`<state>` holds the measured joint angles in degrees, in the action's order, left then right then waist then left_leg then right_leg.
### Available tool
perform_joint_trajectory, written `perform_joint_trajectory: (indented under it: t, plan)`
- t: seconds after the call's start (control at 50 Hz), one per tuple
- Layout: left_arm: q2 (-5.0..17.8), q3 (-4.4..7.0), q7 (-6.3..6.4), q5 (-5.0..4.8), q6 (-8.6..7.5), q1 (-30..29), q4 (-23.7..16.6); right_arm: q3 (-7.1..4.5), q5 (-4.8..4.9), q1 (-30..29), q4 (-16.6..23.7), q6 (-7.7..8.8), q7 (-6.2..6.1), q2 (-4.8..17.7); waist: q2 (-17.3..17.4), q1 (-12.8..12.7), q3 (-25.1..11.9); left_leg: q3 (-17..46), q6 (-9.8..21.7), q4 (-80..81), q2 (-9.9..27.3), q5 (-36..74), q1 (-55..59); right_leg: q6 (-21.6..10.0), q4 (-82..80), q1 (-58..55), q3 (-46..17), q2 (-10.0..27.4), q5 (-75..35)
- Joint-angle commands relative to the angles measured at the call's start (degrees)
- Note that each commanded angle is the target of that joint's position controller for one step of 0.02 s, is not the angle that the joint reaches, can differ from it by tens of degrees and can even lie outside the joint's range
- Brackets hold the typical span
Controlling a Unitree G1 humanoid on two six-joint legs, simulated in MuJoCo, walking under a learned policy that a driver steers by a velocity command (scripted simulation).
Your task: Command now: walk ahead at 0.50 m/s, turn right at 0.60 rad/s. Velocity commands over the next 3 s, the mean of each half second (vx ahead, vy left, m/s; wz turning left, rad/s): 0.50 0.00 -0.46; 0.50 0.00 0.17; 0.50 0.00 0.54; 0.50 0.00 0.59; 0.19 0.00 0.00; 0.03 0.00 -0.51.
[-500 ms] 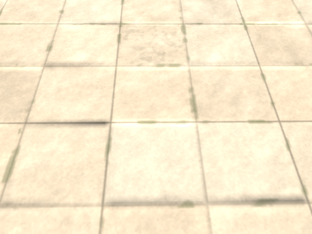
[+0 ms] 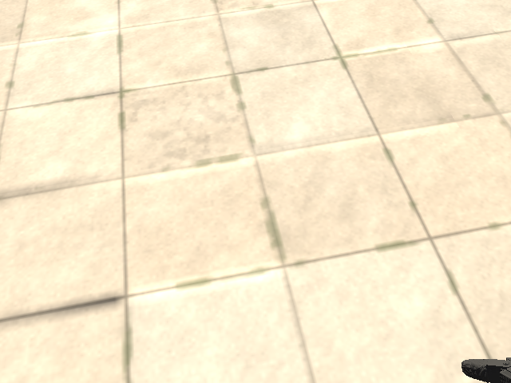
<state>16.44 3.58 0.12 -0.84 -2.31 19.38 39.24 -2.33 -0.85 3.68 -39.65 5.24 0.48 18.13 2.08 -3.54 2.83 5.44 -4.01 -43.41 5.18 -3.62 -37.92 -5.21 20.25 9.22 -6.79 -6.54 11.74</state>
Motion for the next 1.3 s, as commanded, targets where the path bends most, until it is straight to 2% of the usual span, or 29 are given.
perform_joint_trajectory:
  t: [0.02, 0.12, 0.16, 0.18, 0.2, 0.22, 0.24, 0.26, 0.3, 0.34, 0.46, 0.58, 0.62, 0.64, 0.66, 0.68, 0.7, 0.72, 0.76, 0.82, 0.92, 1.08, 1.16, 1.18, 1.2, 1.22, 1.24, 1.26, 1.3]
  plan:
    - [10.6, 3.03, 0.81, -0.41, -0.65, -0.4, -2.9, -0.39, 0.63, -5.5, 4.4, 0.87, 0.56, 2.8, -5.8, -0.3, -1.9, -2.6, -0.4, 9.1, -4.2, 9.3, 9.8, -7.6, -6.1, 7.0, -9.5, 11.2, -7.5]
    - [9.7, 3.0, 1.07, -0.7, 0.08, 1.2, -1.3, -1.9, 1.32, -4.8, 4.9, 1.77, 1.15, 6.1, -8.6, 1.1, -2.2, -0.1, 2.6, 14.8, -4.8, 1.5, 13.2, -5.8, 1.8, -0.4, -17.6, 14.1, -5.1]
    - [7.4, 2.26, 0.92, -0.41, 0.36, 0.3, -1.5, -3.17, 0.89, 3.4, 3.0, 2.22, 0.61, 7.7, -8.8, 5.4, -5.9, -1.3, 5.5, 17.9, -4.2, 0.0, 25.5, -3.3, 10.0, 1.0, -16.4, 10.9, -8.7]
    - [3.9, 0.94, 0.69, 0.33, 0.22, 0.8, -2.3, -4.01, -0.07, 11.5, 2.4, 2.42, 0.12, 10.5, -3.5, 8.8, -13.6, 6.7, 9.1, 16.8, 4.5, -2.8, 39.7, -1.2, 25.1, 7.0, -12.1, 7.5, -2.8]
    - [0.9, -0.08, 0.7, -1.34, -0.2, 8.3, -3.9, -5.19, -0.64, 16.9, 0.5, 1.59, 0.24, 14.9, 15.2, 6.0, -21.3, 33.1, 18.4, 22.4, 17.5, -17.1, 57.9, 3.1, 44.0, 26.8, -3.9, -0.5, 20.8]
    - [6.6, 0.75, 0.94, -1.79, -0.28, 8.1, -2.7, -4.25, 0.89, 16.3, 0.9, 1.29, 0.69, 10.0, 12.2, 6.9, -18.4, 40.7, 18.2, 26.0, 19.0, -30.4, 56.8, 4.0, 52.3, 34.5, -4.8, 4.1, 21.3]
    - [9.7, 1.64, 0.95, -1.43, -0.07, 2.2, -2.9, -3.32, 1.04, 14.3, 1.2, 1.02, 0.51, 6.6, 6.6, 8.4, -11.1, 32.4, 15.9, 27.1, 16.2, -29.6, 50.2, 4.5, 54.4, 36.1, -4.2, 5.9, 15.9]
    - [9.3, 1.62, 1.1, -0.72, 0.1, -1.0, -3.3, -2.82, 0.44, 11.9, 1.2, 0.68, 0.49, 5.5, 2.7, 7.7, -7.1, 25.0, 14.5, 27.5, 13.7, -22.3, 43.7, 4.8, 53.6, 34.4, -2.2, 7.5, 11.9]
    - [7.1, 1.52, 0.63, -0.27, -0.16, -3.6, -4.1, -2.03, -0.23, 10.0, 0.1, 0.62, 0.42, 3.5, 3.3, 5.6, -2.6, 15.7, 14.3, 29.9, 9.6, -11.0, 34.7, 4.6, 48.7, 30.9, -1.9, 10.0, 7.8]
    - [4.7, 1.01, 0.25, -0.58, 0.01, -3.0, -3.8, -1.94, 0.3, 10.1, -0.9, 1.04, 0.5, 2.9, 4.5, 4.6, -2.5, 10.8, 15.1, 32.1, 8.1, -5.9, 32.1, 4.6, 44.2, 28.4, -0.4, 10.6, 7.3]
    - [1.8, -0.84, -1.04, 0.4, -1.06, -11.9, -5.7, -2.93, 1.63, 11.9, -3.7, 0.72, 0.34, 7.2, 2.2, 6.2, -1.1, 1.3, 16.0, 35.4, 7.3, 4.1, 31.4, 5.4, 23.7, 26.7, 3.8, 11.9, -5.8]
    - [3.3, -0.66, -2.27, -0.37, -1.76, -20.0, -8.0, -3.25, 2.72, 17.3, -7.1, -0.83, 0.2, 9.5, 3.0, 7.8, 0.5, -0.8, 13.8, 33.3, 9.7, 6.4, 35.8, 3.6, 12.1, 21.5, 6.1, 9.5, -8.2]
    - [4.9, 0.18, -2.3, -0.04, -1.94, -17.2, -7.4, -3.32, 3.04, 17.0, -7.8, -1.53, -0.03, 10.2, 3.2, 4.8, -1.0, -1.4, 12.4, 28.2, 9.8, 15.4, 36.5, 1.8, 8.6, 14.4, 7.4, 7.9, -6.3]
    - [6.8, 1.39, -1.99, 0.29, -1.97, -10.8, -5.5, -2.96, 3.13, 16.9, -7.9, -1.75, -0.14, 9.6, 2.3, 1.2, -4.8, -3.3, 11.1, 20.4, 7.5, 22.6, 34.7, 0.4, 6.5, 4.4, 8.4, 6.4, -6.9]
    - [9.9, 2.84, -1.35, 0.66, -1.86, -1.7, -3.2, -2.03, 2.42, 16.7, -7.4, -1.64, -0.23, 7.7, 0.8, -3.1, -10.9, -5.2, 9.0, 8.5, 4.6, 19.1, 27.6, -1.5, 7.6, -10.0, 5.3, 9.6, -7.2]
    - [16.1, 4.18, -0.48, 1.94, -1.35, 6.0, -2.5, 0.06, 0.87, 20.2, -5.0, -0.85, 0.04, 1.6, -11.6, -3.7, -20.6, -8.4, 4.9, -14.2, -2.7, -5.5, 7.0, -8.5, 7.7, -31.9, -16.4, 25.9, -4.1]
    - [13.9, 3.55, -0.52, 1.35, -1.13, 7.2, -2.0, 0.15, 1.95, 21.0, -5.4, 0.01, -0.04, 2.1, -16.4, -3.8, -25.3, -1.3, 4.4, -25.5, -6.2, -29.8, -1.6, -12.5, -0.7, -32.4, -32.8, 31.2, 5.2]
    - [10.3, 2.31, -0.69, 0.9, -1.4, 4.0, -1.8, -1.55, 3.47, 17.1, -4.8, 0.3, 0.09, 7.4, -11.3, -3.7, -15.9, 1.2, 4.9, -29.5, -3.1, -27.0, -6.2, -9.9, -2.5, -24.9, -26.0, 29.0, 9.0]
    - [6.0, 0.9, -1.05, 0.72, -2.03, -3.2, -1.5, -1.8, 3.08, 12.9, -4.0, -0.16, -0.03, 6.6, -8.4, -0.1, -6.3, -0.6, 4.9, -25.5, 1.0, -17.7, -4.9, -7.0, -6.3, -11.5, -12.8, 24.0, 5.0]
    - [4.0, 0.8, -1.29, 1.54, -3.8, -8.0, -0.5, -1.85, 2.6, 15.8, -5.4, -2.44, -0.21, 3.4, -8.9, 4.0, -3.1, 0.0, 3.6, -22.5, 2.8, -10.3, 2.4, -5.8, -11.5, -1.3, -2.3, 20.9, -5.3]
    - [5.6, 1.55, -0.28, 2.08, -4.61, -7.0, 2.6, -1.77, 2.25, 10.5, -3.3, -3.09, 0.06, 1.8, -5.3, 3.8, -0.3, 1.2, 2.6, -11.3, 2.0, 2.1, -1.6, -5.4, -13.4, -2.2, 8.3, 20.0, -15.2]
    - [9.3, 2.75, 0.65, 0.29, -2.19, -0.9, 6.8, -0.58, 1.98, -3.2, 3.4, -2.71, 3.05, 0.4, -3.3, -0.8, 3.6, -6.3, 6.4, 6.6, 0.2, 3.6, -3.5, -3.4, -10.2, -14.1, 16.0, 22.9, -22.9]
    - [12.2, 3.48, 1.49, -0.23, -0.22, -2.3, 6.6, -2.77, 2.18, 4.4, 3.9, -3.31, 3.46, 4.4, -7.0, 5.3, -3.9, -12.5, 10.9, 6.9, -7.0, -7.3, 11.0, -0.8, 7.7, -16.8, 19.0, 22.4, -55.9]
    - [12.2, 3.33, 1.71, -0.49, 0.05, -3.3, 6.3, -4.47, 2.3, 12.9, 2.0, -3.44, 2.81, 7.2, -6.1, 10.3, -8.3, -12.3, 13.1, 10.5, -9.2, -4.7, 23.8, 0.9, 19.3, -11.9, 20.2, 20.5, -54.6]
    - [10.2, 2.46, 1.85, 0.5, -0.47, -2.4, 5.4, -6.38, 2.38, 21.4, 0.1, -4.17, 1.5, 11.9, -0.3, 13.6, -13.5, -1.3, 16.3, 12.5, -3.5, -4.0, 41.2, 3.5, 36.4, 1.9, 20.1, 17.8, -36.2]
    - [1.4, -0.28, 0.63, 2.26, -2.17, 3.7, 2.5, -6.89, 2.68, 18.8, 0.8, -3.68, 1.19, 17.1, 13.4, 5.7, -18.2, 31.9, 27.7, 17.8, 11.1, -12.8, 59.7, 7.2, 56.3, 28.3, 13.8, 5.0, 20.1]
    - [6.3, 0.35, -0.3, 0.22, -4.51, -3.0, 2.0, -5.48, 2.23, 20.6, 2.2, -2.93, 1.39, 12.1, 5.9, 10.6, -23.8, 41.8, 28.6, 25.6, 13.8, -18.5, 62.0, 6.1, 61.1, 34.3, 1.2, 4.9, 22.1]
    - [8.7, 1.0, -0.72, -1.8, -5.67, -8.7, 0.0, -4.7, 1.74, 18.6, 1.9, -2.2, 1.45, 9.5, 3.4, 11.0, -15.2, 33.2, 25.4, 27.1, 12.2, -14.5, 56.0, 4.7, 59.0, 38.0, 0.9, 7.7, 16.4]
    - [7.9, 0.98, 0.02, 0.41, -6.21, -9.3, 0.4, -3.8, 1.85, 11.6, 2.8, -1.73, 1.24, 6.4, -2.4, 5.9, -6.9, 20.9, 22.1, 27.5, 7.4, -1.8, 40.0, 4.6, 48.7, 32.6, 1.6, 11.8, 9.2]
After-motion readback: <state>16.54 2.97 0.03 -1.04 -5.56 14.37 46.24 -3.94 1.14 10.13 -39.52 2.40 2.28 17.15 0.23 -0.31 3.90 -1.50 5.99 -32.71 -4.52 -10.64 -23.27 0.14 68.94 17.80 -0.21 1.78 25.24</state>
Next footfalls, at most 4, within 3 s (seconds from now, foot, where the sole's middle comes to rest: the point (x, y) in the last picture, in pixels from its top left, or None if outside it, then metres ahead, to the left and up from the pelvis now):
0.18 left None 0.29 0.15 -0.78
0.66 right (362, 375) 0.49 -0.17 -0.78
1.20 left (286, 260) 0.81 0.03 -0.78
1.66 right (335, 180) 1.12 -0.13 -0.78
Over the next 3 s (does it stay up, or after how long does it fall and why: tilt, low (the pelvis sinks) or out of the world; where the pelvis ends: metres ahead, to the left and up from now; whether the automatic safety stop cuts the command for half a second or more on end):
stays up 1.26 0.08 0.00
